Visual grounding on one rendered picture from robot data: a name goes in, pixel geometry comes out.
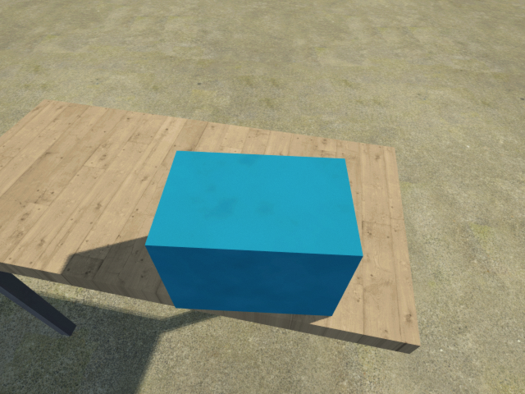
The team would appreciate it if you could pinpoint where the carton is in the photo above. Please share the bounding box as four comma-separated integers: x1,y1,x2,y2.
145,151,363,316

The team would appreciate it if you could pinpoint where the table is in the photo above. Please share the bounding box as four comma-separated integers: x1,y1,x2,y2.
0,99,421,354

